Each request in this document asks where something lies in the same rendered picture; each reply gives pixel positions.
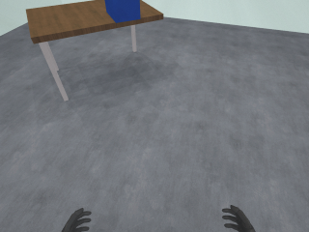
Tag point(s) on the robot right hand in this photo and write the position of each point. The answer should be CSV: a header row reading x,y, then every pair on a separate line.
x,y
243,223

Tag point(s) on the carton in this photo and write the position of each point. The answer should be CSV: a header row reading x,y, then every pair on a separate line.
x,y
123,10

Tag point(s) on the robot left hand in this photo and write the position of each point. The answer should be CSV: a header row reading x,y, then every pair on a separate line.
x,y
75,221

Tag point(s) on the table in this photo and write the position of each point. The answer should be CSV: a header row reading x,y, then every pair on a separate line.
x,y
57,22

